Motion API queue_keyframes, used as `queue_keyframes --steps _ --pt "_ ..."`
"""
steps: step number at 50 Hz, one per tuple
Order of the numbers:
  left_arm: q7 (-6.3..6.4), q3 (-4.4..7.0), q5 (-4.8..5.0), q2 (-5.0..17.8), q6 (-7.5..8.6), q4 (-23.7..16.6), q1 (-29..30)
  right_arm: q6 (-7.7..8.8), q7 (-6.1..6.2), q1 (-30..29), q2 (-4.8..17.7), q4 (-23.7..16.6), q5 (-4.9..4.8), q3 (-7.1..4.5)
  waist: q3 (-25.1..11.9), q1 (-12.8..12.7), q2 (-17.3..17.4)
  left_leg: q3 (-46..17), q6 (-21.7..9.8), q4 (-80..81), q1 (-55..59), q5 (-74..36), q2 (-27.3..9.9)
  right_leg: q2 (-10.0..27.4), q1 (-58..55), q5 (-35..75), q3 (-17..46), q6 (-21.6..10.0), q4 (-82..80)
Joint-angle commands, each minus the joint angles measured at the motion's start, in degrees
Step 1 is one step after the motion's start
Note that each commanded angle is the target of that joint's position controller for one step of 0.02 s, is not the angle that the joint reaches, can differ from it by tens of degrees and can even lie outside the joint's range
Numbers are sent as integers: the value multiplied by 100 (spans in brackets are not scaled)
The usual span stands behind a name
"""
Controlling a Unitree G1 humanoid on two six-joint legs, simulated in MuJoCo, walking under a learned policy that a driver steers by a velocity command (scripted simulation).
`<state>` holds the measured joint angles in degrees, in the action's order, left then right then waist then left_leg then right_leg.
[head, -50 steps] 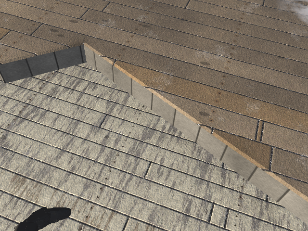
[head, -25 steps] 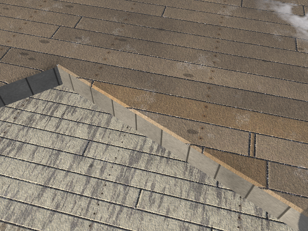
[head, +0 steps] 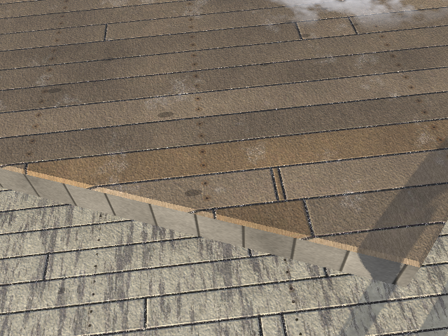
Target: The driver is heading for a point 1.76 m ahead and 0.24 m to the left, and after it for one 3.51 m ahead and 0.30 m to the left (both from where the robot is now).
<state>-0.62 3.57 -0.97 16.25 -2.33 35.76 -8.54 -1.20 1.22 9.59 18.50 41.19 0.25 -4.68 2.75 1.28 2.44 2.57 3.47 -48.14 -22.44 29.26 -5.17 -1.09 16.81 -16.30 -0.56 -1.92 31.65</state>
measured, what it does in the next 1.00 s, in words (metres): steps on the spot: left foot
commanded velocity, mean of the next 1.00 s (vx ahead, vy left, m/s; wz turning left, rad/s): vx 0.00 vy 0.00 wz -0.07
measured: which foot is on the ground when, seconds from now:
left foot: up 0.00-0.26, down 0.28-1.00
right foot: down 0.00-1.00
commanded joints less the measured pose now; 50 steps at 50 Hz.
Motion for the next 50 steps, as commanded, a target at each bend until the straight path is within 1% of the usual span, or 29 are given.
queue_keyframes --steps 1,2,3,4,5,6,7,8,10,11,12,13,14,15,16,17,18,19,20,22,25,32,40,50 --pt "44 223 -59 913 240 -264 -81 43 64 -209 581 -375 -40 -160 -805 -255 -1061 -465 83 -1395 -1142 270 63 1615 -1182 2684 1587 -1206 -1123" --pt "56 181 20 825 251 -267 158 -3 91 -145 612 -323 0 -179 -683 -183 -1061 -502 131 -1307 -1088 -74 43 1513 -1022 2730 1448 -1082 -1128" --pt "78 128 27 736 251 -247 269 -21 93 -46 562 -268 12 -174 -685 -90 -1047 -457 175 -1341 -793 -353 100 1387 -754 2991 1257 -1056 -1120" --pt "91 90 8 641 249 -228 329 -22 83 76 479 -223 -3 -155 -736 -26 -1018 -421 205 -1206 -584 -558 140 1295 -651 3038 1116 -1045 -1118" --pt "100 72 2 580 246 -205 371 -18 72 130 376 -196 -20 -119 -772 -12 -1016 -402 215 -865 -450 -688 134 1219 -659 2926 1019 -1020 -1104" --pt "103 64 11 550 246 -182 390 -12 61 87 275 -197 -25 -73 -759 -53 -1033 -388 206 -448 -309 -764 126 1156 -666 2751 967 -990 -1088" --pt "104 65 11 557 241 -143 362 -5 54 -18 196 -221 -20 -30 -730 -126 -1042 -373 187 -50 -163 -760 129 1158 -660 2570 1001 -997 -1081" --pt "102 73 5 595 232 -90 289 0 49 -114 172 -256 -13 -5 -711 -205 -1041 -354 166 268 -32 -696 146 1211 -672 2411 1104 -1044 -1081" --pt "88 66 -9 632 219 11 223 11 40 -117 232 -265 -30 0 -676 -262 -1051 -334 121 815 239 -687 186 1307 -658 2074 1345 -1119 -1092" --pt "81 40 1 594 218 52 257 23 34 -55 239 -235 -36 5 -642 -224 -1034 -322 85 1189 431 -869 208 1303 -606 1869 1426 -1097 -1088" --pt "64 -5 42 522 218 107 325 46 32 74 202 -169 3 22 -594 -100 -971 -281 19 1794 771 -1304 255 1208 -477 1645 1415 -1001 -1046" --pt "46 -53 69 415 235 190 271 75 21 178 177 -122 68 52 -553 9 -822 -322 -68 2515 1230 -2137 238 1092 -299 1344 1369 -793 -1045" --pt "26 -96 13 305 287 270 81 101 34 232 357 -120 141 43 -651 -59 -549 -676 -172 2570 1738 -2958 -47 892 -90 916 1289 -501 -986" --pt "-23 -69 -51 365 342 288 -130 105 51 155 772 -118 111 -42 -605 -370 42 -800 -383 2256 1721 -3265 -260 518 27 408 952 -263 -944" --pt "-30 -83 -75 343 339 335 -24 114 15 58 604 -37 43 -42 -577 -325 344 -762 -570 2250 1203 -2333 -163 259 -331 148 627 -55 -938" --pt "-28 -51 -53 512 323 381 166 134 -25 6 345 -110 61 36 -403 -142 102 -691 -532 2362 1029 -1963 -61 258 -323 93 645 -17 -815" --pt "-9 -54 -22 435 307 374 277 159 -31 -15 295 -63 102 55 -378 -135 140 -667 -431 2371 1005 -1999 -20 270 -341 217 626 -57 -750" --pt "14 -55 -14 413 274 414 283 204 -36 3 300 -44 98 55 -357 -111 187 -616 -358 2351 1033 -2107 28 288 -301 325 656 -90 -728" --pt "30 -47 -16 412 248 452 234 245 -27 34 256 -6 85 68 -359 -113 189 -592 -337 2318 1072 -2152 34 267 -274 415 636 -87 -713" --pt "39 -56 -10 338 236 541 187 265 -9 127 206 47 74 94 -370 -101 74 -576 -330 2282 1077 -2191 53 272 -298 552 623 -88 -695" --pt "52 -55 3 291 236 702 122 251 20 129 200 90 70 110 -338 -99 -64 -563 -355 2278 1072 -2129 82 263 -312 613 598 -48 -686" --pt "116 -30 28 331 249 1161 -57 245 57 193 173 309 51 133 -286 -106 -260 -524 -379 2260 1101 -2166 149 263 -400 871 542 58 -681" --pt "174 -34 46 371 248 1664 -106 239 70 256 124 676 32 152 -237 -132 -229 -464 -399 2324 1121 -2270 224 258 -533 1035 491 93 -703" --pt "214 -77 60 355 235 2181 -106 226 91 351 107 1129 15 188 -170 -149 -197 -420 -418 2412 1141 -2284 293 227 -577 1039 404 123 -771"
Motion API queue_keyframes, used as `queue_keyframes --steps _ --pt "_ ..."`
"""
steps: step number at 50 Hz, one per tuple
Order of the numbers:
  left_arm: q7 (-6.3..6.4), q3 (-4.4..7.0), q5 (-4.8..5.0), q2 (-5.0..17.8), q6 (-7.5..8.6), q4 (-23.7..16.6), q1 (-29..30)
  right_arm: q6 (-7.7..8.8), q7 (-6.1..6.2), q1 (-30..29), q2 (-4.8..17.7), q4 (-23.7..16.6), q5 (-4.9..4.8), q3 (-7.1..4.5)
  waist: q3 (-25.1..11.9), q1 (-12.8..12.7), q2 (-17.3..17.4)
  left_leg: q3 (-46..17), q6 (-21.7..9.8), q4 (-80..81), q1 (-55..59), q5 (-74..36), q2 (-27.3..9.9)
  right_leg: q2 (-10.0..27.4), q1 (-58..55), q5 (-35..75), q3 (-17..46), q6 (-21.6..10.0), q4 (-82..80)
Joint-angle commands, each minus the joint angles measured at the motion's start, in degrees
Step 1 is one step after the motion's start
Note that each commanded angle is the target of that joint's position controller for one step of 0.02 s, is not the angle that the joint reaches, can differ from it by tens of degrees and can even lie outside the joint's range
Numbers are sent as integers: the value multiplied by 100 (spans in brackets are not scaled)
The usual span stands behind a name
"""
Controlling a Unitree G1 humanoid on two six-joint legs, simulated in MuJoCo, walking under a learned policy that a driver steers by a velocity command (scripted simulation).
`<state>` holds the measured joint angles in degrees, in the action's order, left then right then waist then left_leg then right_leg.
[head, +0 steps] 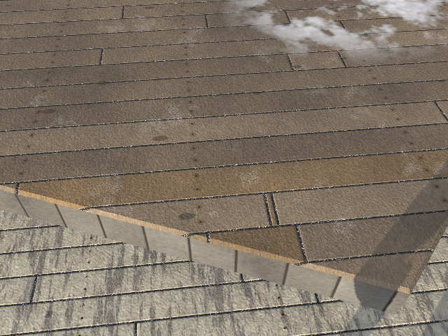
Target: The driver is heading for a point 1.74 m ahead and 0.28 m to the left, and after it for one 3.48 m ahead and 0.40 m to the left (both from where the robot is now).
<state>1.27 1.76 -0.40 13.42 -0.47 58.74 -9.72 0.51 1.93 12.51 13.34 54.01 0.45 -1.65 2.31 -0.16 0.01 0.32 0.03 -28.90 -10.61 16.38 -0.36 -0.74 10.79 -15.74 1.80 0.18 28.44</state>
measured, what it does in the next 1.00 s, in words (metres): shifts its weight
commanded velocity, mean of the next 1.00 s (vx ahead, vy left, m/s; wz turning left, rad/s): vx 0.07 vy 0.00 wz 0.00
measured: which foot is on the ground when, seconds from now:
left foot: down 0.00-0.94, up 0.96-1.00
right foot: down 0.00-1.00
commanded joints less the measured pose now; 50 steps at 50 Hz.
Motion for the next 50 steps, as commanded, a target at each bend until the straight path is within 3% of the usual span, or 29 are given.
queue_keyframes --steps 1,15,34,35,36,38,39,40,41,42,43,45,46,47,48,49,50 --pt "27 98 3 634 48 -75 11 53 23 68 621 -114 -5 -111 -120 -5 44 -193 -77 495 -42 -991 -183 188 25 977 160 -84 -457" --pt "41 4 9 565 59 330 -90 35 21 205 555 332 -15 -34 -44 -8 22 -183 -118 557 -87 -873 -122 161 99 835 64 -46 -505" --pt "68 -104 14 436 76 539 -424 17 9 400 423 644 -25 45 23 1 26 -197 -167 585 -162 -776 -75 147 218 695 -8 -11 -506" --pt "74 -120 15 379 70 594 -535 8 16 502 384 703 -25 53 -113 5 42 -155 -186 621 -110 -205 -21 75 173 216 -91 -21 -485" --pt "55 -176 -74 187 13 636 -653 -68 -1 613 372 729 128 64 -140 43 107 -572 -338 811 -135 857 -301 294 230 -565 200 -174 -507" --pt "3 -127 -132 314 -32 500 -543 -159 -42 567 660 667 130 -47 374 79 327 -967 -617 1016 -502 2630 -393 55 738 -1874 45 -321 -146" --pt "-27 -110 -129 356 -22 385 -392 -176 -58 743 667 683 105 -62 569 168 385 -1265 -743 1224 -510 3096 -544 17 1167 -2046 31 -364 76" --pt "-59 -131 -131 230 19 283 -294 -173 -59 921 709 727 92 -87 676 233 588 -1642 -872 1472 -375 3292 -790 -59 1448 -1766 -131 -344 419" --pt "5 -65 169 400 240 252 -291 18 13 837 1053 635 -231 -207 625 176 833 -1996 -1034 1620 -291 2988 -1162 -100 1537 -964 -448 -246 911" --pt "-2 -77 199 349 368 270 -332 106 29 924 1094 658 -267 -237 529 189 876 -2397 -1204 1752 -360 2853 -1464 43 1440 -715 -330 -270 1255" --pt "-30 -71 189 288 449 295 -449 161 35 864 1013 631 -220 -235 492 84 867 -2471 -1238 1782 -513 2760 -1574 139 1311 -751 -282 -336 1390" --pt "-78 -91 196 73 528 427 -963 201 -8 350 891 429 -243 -217 593 -316 826 -1958 -1028 1554 -1220 2603 -1323 141 386 -928 -347 -545 478" --pt "-79 -59 166 108 538 573 -1309 216 -32 44 805 290 -266 -201 673 -502 591 -1430 -823 1136 -1691 2231 -913 55 -346 -778 -327 -574 -200" --pt "-62 36 106 409 535 737 -1861 267 -62 -183 598 158 -231 -150 509 -661 -119 -772 -557 -82 -2255 1478 -419 537 -1083 -892 500 -649 -629" --pt "-85 225 144 1117 566 840 -2610 374 -92 -244 196 -43 -215 -50 166 -827 -1643 287 -241 -1916 -3161 1018 280 1639 -1814 -2032 2490 -1239 -1618" --pt "-130 197 56 1113 653 786 -2633 480 -97 -447 424 -174 -252 -87 362 -813 -1561 -111 -285 -3177 -3874 1469 154 2317 -1724 -2305 3856 -1683 -2027" --pt "-133 106 35 758 735 635 -2248 551 -142 -402 526 -161 -319 -108 577 -571 -879 -418 -409 -3863 -4268 1065 -147 2255 -1690 -2006 3543 -1640 -1960"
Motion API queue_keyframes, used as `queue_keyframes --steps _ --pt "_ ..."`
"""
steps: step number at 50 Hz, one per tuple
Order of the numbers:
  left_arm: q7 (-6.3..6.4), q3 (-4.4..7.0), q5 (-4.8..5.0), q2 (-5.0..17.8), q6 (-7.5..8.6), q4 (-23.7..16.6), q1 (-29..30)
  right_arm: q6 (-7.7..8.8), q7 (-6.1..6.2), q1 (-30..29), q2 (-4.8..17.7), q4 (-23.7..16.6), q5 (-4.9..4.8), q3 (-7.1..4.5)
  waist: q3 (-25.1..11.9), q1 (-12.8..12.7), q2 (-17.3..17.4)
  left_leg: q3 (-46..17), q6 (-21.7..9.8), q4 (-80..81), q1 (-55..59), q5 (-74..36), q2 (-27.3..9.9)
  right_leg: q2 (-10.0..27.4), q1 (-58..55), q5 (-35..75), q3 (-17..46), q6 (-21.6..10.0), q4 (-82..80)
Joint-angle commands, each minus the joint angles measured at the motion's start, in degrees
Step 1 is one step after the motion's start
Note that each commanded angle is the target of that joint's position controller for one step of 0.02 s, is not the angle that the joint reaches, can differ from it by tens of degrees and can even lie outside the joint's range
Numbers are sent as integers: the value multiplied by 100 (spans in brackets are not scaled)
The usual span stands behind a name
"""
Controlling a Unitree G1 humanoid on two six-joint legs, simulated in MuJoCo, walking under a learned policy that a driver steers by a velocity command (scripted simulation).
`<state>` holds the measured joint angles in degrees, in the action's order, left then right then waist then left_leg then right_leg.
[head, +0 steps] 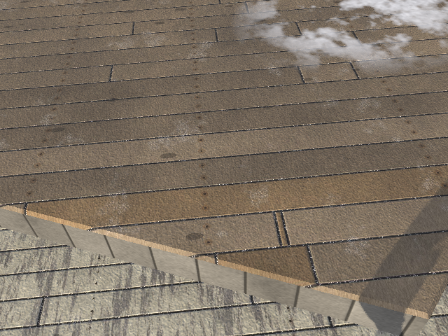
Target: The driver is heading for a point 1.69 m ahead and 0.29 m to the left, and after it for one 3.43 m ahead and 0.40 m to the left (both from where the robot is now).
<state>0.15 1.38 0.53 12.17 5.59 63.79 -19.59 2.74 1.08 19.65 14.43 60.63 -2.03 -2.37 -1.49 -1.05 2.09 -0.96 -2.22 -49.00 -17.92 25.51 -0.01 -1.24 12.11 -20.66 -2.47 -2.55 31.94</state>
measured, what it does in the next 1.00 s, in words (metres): walks ahead: left foot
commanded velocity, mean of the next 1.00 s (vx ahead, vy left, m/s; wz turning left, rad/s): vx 0.44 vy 0.00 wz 0.00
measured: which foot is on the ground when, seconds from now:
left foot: up 0.00-0.34, down 0.36-1.00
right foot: down 0.00-0.38, up 0.40-1.00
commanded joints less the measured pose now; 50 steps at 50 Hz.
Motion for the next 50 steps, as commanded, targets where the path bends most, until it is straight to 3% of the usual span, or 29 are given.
queue_keyframes --steps 1,3,5,9,13,15,17,18,19,20,21,22,23,25,26,28,31,32,35,36,37,39,41,44,45,46,47,48,50 --pt "-49 97 -25 735 179 -4 -956 377 -106 -948 375 -748 -70 -22 914 -304 -823 -307 -265 -2029 -3623 -365 -342 2074 -1827 -980 3383 -1203 -2279" --pt "-81 17 7 583 149 -140 -691 441 -140 -988 511 -758 58 -94 839 -120 -515 -250 -253 -1629 -3458 -1129 -625 1771 -1721 499 2348 -874 -2341" --pt "-38 -33 -31 464 57 -163 -828 432 -198 -1205 368 -847 61 -77 757 -137 -627 1 -91 -1096 -3088 -1463 -654 1458 -1554 1663 1582 -729 -2400" --pt "108 14 -65 810 -34 -311 -914 395 -246 -2265 33 -1299 75 103 899 -327 -637 464 147 706 -2161 -2291 -366 1090 -705 2191 783 -669 -2618" --pt "125 123 54 999 1 -255 -1110 369 -301 -2729 271 -1588 10 111 997 -259 -817 412 -5 1652 -1589 -2567 -229 1370 -956 2341 714 -657 -2678" --pt "129 187 54 1087 -24 -295 -935 395 -338 -2531 516 -1626 35 18 761 35 -851 376 -212 1879 -1167 -2439 -105 1501 -1406 3716 608 -515 -2181" --pt "129 214 -23 1108 -106 -385 -729 393 -296 -1241 881 -1281 32 -193 -159 735 -938 553 -495 1825 427 -2300 214 1337 -1490 5661 343 -306 -649" --pt "127 169 -88 1019 -127 -496 -642 349 -244 -259 1114 -1006 22 -315 -756 1162 -869 208 -701 1711 1921 -2302 -99 1127 -662 5192 252 -137 617" --pt "61 -19 -130 335 -62 -622 -1241 286 -196 602 1658 -824 208 -452 -1747 977 490 -2159 -1497 1919 4199 -1313 -1635 313 1527 2759 6 203 2943" --pt "0 -88 -42 133 99 -512 -1307 252 -222 593 1451 -772 183 -373 -2348 878 1309 -4342 -1872 3183 4433 -437 -2297 -258 2352 -967 711 233 4370" --pt "-42 70 144 681 227 -690 -774 292 -241 -54 1107 -861 144 -256 -1337 756 949 -3776 -1533 3402 3581 -28 -2056 138 2948 -784 980 67 4882" --pt "-25 107 223 863 281 -858 -219 326 -242 -652 857 -1007 131 -177 -601 583 446 -2812 -1312 3521 2523 -467 -1878 470 2964 -247 785 -56 4759" --pt "39 134 179 837 268 -905 8 376 -284 -1062 705 -1056 178 -125 -198 348 -30 -2138 -1197 3711 1582 -1212 -1664 722 2678 206 663 -70 4394" --pt "120 180 25 665 115 -876 -115 434 -350 -1223 496 -989 251 -63 -2 26 76 -1286 -1077 3935 617 -2387 -1286 980 1924 476 711 -96 3988" --pt "127 159 34 469 44 -867 -314 436 -348 -1196 557 -924 243 -77 -48 -123 216 -1119 -1184 4068 511 -2402 -1282 984 1851 513 662 -50 3852" --pt "148 199 3 536 -45 -996 -71 458 -294 -1063 636 -811 230 -87 155 -162 152 -791 -1279 4281 319 -2539 -1193 1030 2111 771 598 64 3525" --pt "130 209 -77 586 -41 -1323 753 418 -163 -741 794 -709 195 -122 378 23 -51 -530 -1287 4374 445 -2725 -1138 1063 2568 1552 506 291 2384" --pt "123 166 -46 427 -76 -1241 688 352 -127 -553 754 -649 223 -104 260 51 160 -453 -1254 4378 583 -2544 -1101 946 2532 1561 297 334 2524" --pt "53 152 -13 423 -133 -1343 1106 226 -69 32 670 -460 226 -51 429 255 177 -824 -1264 4315 1484 -2145 -1391 1014 3709 1485 325 260 3096" --pt "-56 98 -526 328 -251 -1554 1421 265 -96 521 493 -285 401 -22 526 282 -118 -628 -1306 4182 1724 -2224 -1245 1003 4004 1215 -17 233 3396" --pt "-88 81 -567 226 -292 -1687 1702 288 -84 794 489 -206 441 -18 535 420 26 -750 -1363 4046 2164 -2572 -1305 986 4549 858 -116 200 3927" --pt "-74 104 -522 267 -298 -1999 2207 311 -11 1385 601 -76 517 -63 610 646 124 -1218 -1531 3765 3452 -3045 -1684 992 6240 -245 -21 141 5724" --pt "26 86 -355 227 -285 -2520 2922 313 116 1859 709 13 607 -138 775 863 244 -1698 -1679 3550 4458 -2829 -2197 948 8181 -1879 491 5 7780" --pt "142 -203 -210 -147 -201 -3516 4325 385 182 2104 623 193 701 -114 1356 1004 169 -1316 -1138 3718 4530 -3001 -2349 830 9907 -3420 704 -413 8675" --pt "112 -333 -240 -308 -188 -3821 4532 372 206 1983 501 283 598 -51 1456 814 110 -894 -755 3922 3891 -3220 -2136 954 9468 -3486 661 -564 7995" --pt "44 -467 -160 -453 -179 -3986 4514 316 182 1720 457 266 480 12 1343 678 -69 -319 -580 4444 3056 -3253 -1795 961 8447 -3244 57 -559 6811" --pt "-86 -618 -93 -719 -235 -3920 3770 226 156 1078 344 53 346 51 1010 276 -362 183 -591 5108 1118 -4080 -1429 877 5327 -1584 -406 -619 4905" --pt "-139 -570 -93 -700 -287 -3580 2693 221 75 700 326 -112 143 83 147 -98 -254 425 -571 4758 -15 -5905 -1138 451 2163 223 -503 -687 4151" --pt "-47 -74 -70 157 -509 -2369 -594 387 -189 163 1738 -442 -96 -257 -2316 -1600 457 581 -365 2080 183 -9767 -900 -336 -1461 1551 -567 -481 3645"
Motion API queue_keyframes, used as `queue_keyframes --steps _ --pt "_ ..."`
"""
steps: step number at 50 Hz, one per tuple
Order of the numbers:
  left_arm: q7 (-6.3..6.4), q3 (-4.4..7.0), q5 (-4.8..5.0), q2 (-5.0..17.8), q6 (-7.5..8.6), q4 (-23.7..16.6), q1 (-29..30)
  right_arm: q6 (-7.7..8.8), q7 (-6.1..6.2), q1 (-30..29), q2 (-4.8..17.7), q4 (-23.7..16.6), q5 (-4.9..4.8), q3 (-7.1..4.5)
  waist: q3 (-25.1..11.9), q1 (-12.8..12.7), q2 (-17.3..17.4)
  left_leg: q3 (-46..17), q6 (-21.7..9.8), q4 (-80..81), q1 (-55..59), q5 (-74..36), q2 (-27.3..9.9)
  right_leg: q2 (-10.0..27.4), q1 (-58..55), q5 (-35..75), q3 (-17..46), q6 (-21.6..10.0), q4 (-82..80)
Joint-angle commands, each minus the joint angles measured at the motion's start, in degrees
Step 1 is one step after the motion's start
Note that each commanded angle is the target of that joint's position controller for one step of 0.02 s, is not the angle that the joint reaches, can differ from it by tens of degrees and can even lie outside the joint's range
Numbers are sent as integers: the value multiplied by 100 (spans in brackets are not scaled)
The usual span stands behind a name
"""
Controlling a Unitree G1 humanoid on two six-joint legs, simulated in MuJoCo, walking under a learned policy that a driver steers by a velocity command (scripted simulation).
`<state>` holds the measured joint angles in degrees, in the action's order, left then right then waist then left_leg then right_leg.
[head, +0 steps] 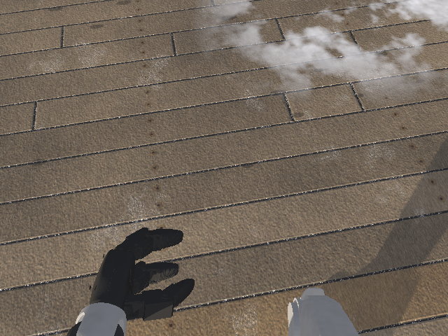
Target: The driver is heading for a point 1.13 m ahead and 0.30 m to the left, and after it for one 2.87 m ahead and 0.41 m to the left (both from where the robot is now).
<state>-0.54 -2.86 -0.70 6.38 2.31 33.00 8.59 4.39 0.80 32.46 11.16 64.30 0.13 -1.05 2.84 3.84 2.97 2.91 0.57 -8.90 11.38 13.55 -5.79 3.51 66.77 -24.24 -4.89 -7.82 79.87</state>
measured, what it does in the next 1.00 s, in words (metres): climbs, turning left: right foot 0.15 m higher, then left foot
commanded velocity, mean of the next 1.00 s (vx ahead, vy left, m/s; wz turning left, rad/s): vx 0.32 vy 0.00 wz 0.42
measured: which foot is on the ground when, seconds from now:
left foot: down 0.00-0.02, up 0.04-0.98, down 1.00-1.00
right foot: up 0.00-0.00, down 0.02-1.00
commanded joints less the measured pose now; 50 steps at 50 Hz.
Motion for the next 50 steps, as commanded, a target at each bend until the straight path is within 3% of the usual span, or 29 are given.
queue_keyframes --steps 1,2,3,4,5,6,7,8,10,11,12,13,14,15,16,18,19,22,25,26,30,32,35,38,42,47,49,50 --pt "49 559 -200 1408 -167 871 -4055 386 -323 -957 2096 -772 -472 -515 -2846 -2328 225 -290 -145 -3989 -2656 -6056 -54 -325 -7398 2857 890 -249 -2868" --pt "158 779 -250 2502 -73 1243 -4310 409 -415 -359 946 -977 -580 -306 -3498 -1667 -2550 -558 288 -7795 -3806 1604 1611 2216 -8039 7848 4295 -1063 -4190" --pt "174 836 -21 2290 -78 1046 -3691 286 -320 255 761 -843 -323 -311 -4146 -1104 -1687 -1997 33 -8793 -3421 935 1487 2088 -7336 7823 5015 -684 -4534" --pt "115 738 63 1869 -27 1054 -2601 86 -255 204 498 -958 -255 -308 -3397 -408 -1122 -1600 10 -8663 -3687 487 1067 1986 -6532 5730 4578 -632 -4448" --pt "56 662 -6 1317 -24 1155 -2053 -87 -149 166 283 -979 -50 -262 -2214 -139 -455 -924 4 -8446 -4057 172 662 1795 -5645 4361 4130 -453 -4475" --pt "81 550 -51 846 2 1234 -1809 -217 -74 -99 255 -1036 160 -259 -1410 -79 -514 -860 -74 -8293 -4291 149 506 1552 -4869 3584 3566 -324 -4471" --pt "115 467 -105 518 23 1319 -1719 -360 -36 -208 190 -1119 248 -253 -890 31 -645 -891 -129 -8148 -4316 206 468 1345 -4203 3224 2943 -216 -4538" --pt "135 468 -151 466 47 1391 -1732 -483 -3 -488 133 -1282 182 -242 -737 46 -797 -850 -212 -8176 -4359 164 482 1340 -3811 2510 2571 -228 -4795" --pt "100 534 -154 610 205 1517 -1936 -556 117 -1027 91 -1655 124 -232 -557 11 -786 -755 -407 -8504 -4727 268 570 1415 -3652 2556 2108 -375 -5112" --pt "70 290 -467 264 385 1479 -1461 -192 -393 -1112 -67 -1490 81 83 -1303 -145 -1016 -1694 -663 -8749 -4874 -560 497 1178 -3574 649 2117 -98 -5735" --pt "90 371 -353 412 459 1621 -1534 -10 -492 -1274 115 -1597 123 -24 -822 -73 -758 -1804 -754 -8340 -5244 -803 584 1037 -3490 -45 1875 -52 -5900" --pt "85 387 -403 540 479 1671 -1420 102 -486 -1489 406 -1692 78 -62 -674 -19 -455 -1897 -747 -7981 -5504 -1169 657 1025 -3445 -80 1496 207 -6083" --pt "72 428 -380 721 489 1654 -1377 171 -505 -1509 719 -1663 69 -149 -746 -8 -448 -1854 -656 -7678 -5597 -1299 684 1028 -3656 -86 1213 295 -6187" --pt "47 503 -362 1015 503 1673 -1621 186 -586 -1508 935 -1602 69 -232 -725 -106 -543 -1406 -583 -7726 -5662 -993 740 1026 -3928 -198 811 304 -6534" --pt "25 519 -408 999 478 1866 -1999 156 -589 -1729 1018 -1635 28 -278 -559 -289 -538 -1474 -450 -7856 -6207 -810 731 1253 -4388 -402 963 278 -6775" --pt "-9 447 -499 875 447 2004 -2410 146 -494 -1971 862 -1638 56 -267 -509 -418 -464 -1888 -494 -7880 -6969 -1100 755 1413 -5083 -368 1057 244 -6755" --pt "-25 420 -474 873 480 1954 -2364 139 -508 -1850 799 -1561 128 -283 -606 -367 -662 -1696 -548 -7973 -6899 -1211 758 1310 -5166 -187 759 315 -6812" --pt "-38 347 -457 878 519 1918 -2337 94 -563 -2102 736 -1533 247 -327 -550 -488 -631 -1407 -507 -7904 -7023 -1280 728 1188 -5419 -122 282 145 -6976" --pt "-42 265 -494 833 515 2074 -2813 87 -533 -2440 662 -1564 205 -350 -512 -715 -595 -1544 -412 -7275 -7449 -1401 601 1438 -6293 229 223 -93 -7120" --pt "-54 215 -557 761 557 2139 -2956 92 -527 -2438 556 -1554 195 -334 -415 -664 -671 -1700 -452 -7138 -7594 -1733 543 1543 -6572 718 246 -122 -7163" --pt "-149 174 -625 727 625 2252 -2918 70 -506 -2431 548 -1484 233 -362 -590 -558 -525 -1773 -539 -6601 -7559 -2006 417 1621 -7155 1893 -241 -369 -7162" --pt "-192 175 -600 633 643 2250 -2827 8 -520 -2439 506 -1456 241 -368 -612 -493 -504 -1640 -523 -6237 -7395 -1918 270 1620 -7226 2123 -482 -483 -7229" --pt "-194 203 -580 666 693 2300 -2843 -62 -568 -2618 333 -1491 247 -321 -519 -489 -478 -1322 -473 -5585 -7107 -1711 30 1645 -7327 2481 -811 -547 -7324" --pt "-193 305 -533 824 707 2367 -2918 -109 -611 -2872 142 -1558 241 -223 -389 -585 -472 -970 -438 -4756 -6839 -1227 -195 1705 -7574 2753 -1161 -574 -7407" --pt "-110 447 -438 1003 679 2402 -3012 -93 -633 -3218 22 -1716 308 -128 -105 -698 -493 -493 -500 -3870 -6306 -227 -189 1776 -7766 3077 -1477 -621 -7455" --pt "-43 630 -336 1194 523 2233 -2847 -13 -538 -3149 207 -1736 360 -199 66 -564 -653 -309 -575 -3153 -5714 713 147 1846 -8122 2728 -1506 -468 -7180" --pt "5 689 -302 1367 403 2151 -2605 102 -510 -2787 376 -1643 231 -293 -25 -175 -675 59 -663 -2279 -4625 -48 595 1765 -7726 3324 -1653 -421 -6514" --pt "23 672 -354 1389 386 2125 -2588 202 -454 -2309 613 -1519 112 -399 -308 53 -789 104 -747 -2313 -3455 -640 902 1599 -7094 4125 -1754 -345 -5875"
